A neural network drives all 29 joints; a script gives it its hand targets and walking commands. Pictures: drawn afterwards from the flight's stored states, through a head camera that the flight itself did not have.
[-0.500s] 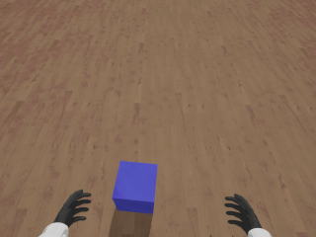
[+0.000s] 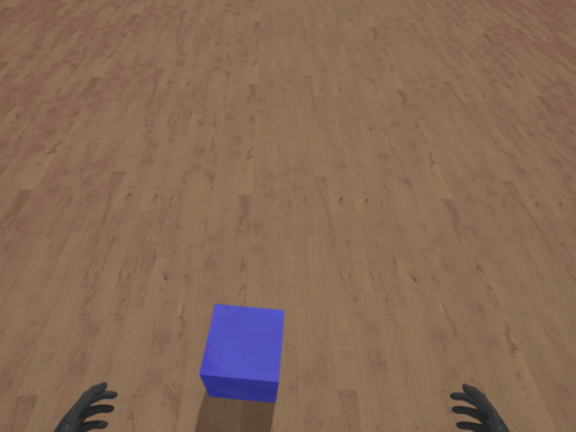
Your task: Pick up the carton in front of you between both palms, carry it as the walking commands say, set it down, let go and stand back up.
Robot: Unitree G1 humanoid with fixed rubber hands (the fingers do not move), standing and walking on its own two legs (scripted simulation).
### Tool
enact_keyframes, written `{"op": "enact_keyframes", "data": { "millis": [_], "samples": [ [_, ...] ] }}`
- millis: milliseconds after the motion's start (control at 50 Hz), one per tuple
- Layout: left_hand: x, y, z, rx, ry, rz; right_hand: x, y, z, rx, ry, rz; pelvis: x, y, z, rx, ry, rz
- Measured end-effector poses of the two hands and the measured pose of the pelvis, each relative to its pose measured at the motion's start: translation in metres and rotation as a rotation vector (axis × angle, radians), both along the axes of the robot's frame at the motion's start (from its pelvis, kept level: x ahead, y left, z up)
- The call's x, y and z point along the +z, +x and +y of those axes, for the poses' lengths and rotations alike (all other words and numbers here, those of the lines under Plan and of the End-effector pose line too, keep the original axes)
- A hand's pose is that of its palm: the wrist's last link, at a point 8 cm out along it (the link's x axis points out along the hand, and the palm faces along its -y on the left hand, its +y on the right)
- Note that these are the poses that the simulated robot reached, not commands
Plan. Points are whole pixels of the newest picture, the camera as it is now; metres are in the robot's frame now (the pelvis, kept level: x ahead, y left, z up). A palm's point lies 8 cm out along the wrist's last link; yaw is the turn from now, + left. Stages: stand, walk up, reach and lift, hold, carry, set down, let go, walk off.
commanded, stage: stand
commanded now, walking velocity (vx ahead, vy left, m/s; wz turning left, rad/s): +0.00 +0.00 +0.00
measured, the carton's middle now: (246, 354) +0.42 +0.10 -0.64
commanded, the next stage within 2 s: none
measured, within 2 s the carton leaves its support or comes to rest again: neither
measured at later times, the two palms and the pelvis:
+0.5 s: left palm out of the picture +0.10 +0.30 -0.09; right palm out of the picture +0.11 -0.29 -0.09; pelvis -0.01 +0.00 +0.01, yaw +0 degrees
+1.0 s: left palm out of the picture +0.06 +0.31 -0.10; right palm out of the picture +0.07 -0.29 -0.09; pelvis -0.03 +0.01 +0.01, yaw +0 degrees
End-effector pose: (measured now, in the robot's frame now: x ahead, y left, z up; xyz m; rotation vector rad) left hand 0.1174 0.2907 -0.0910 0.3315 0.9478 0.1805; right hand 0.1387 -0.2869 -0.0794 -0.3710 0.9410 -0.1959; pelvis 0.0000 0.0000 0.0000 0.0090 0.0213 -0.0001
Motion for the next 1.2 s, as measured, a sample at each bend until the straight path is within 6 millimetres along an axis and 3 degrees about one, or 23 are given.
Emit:
{"op": "enact_keyframes", "data": {
  "millis": [160,320,740,960,1200],
  "samples": [
    [-0.002,0.005,0.0,-0.007,0.003,0.013,-0.004,0.001,0.004,-0.015,0.013,0.011,0.001,0.003,0.002,-0.005,-0.001,-0.007],
    [-0.001,0.002,0.002,-0.007,0.01,0.024,-0.008,-0.013,0.001,-0.037,0.017,0.04,0.003,0.0,0.003,-0.006,-0.003,-0.02],
    [-0.007,-0.039,0.014,0.013,0.016,0.11,-0.01,-0.054,-0.007,-0.067,0.005,0.127,0.008,-0.019,0.007,-0.001,-0.011,-0.049],
    [-0.01,-0.058,0.021,0.027,0.019,0.156,-0.01,-0.065,-0.008,-0.072,0.0,0.154,0.01,-0.025,0.01,0.002,-0.012,-0.054],
    [-0.01,-0.065,0.027,0.035,0.025,0.181,-0.01,-0.069,-0.009,-0.075,-0.005,0.17,0.011,-0.028,0.012,0.003,-0.012,-0.055]
  ]
}}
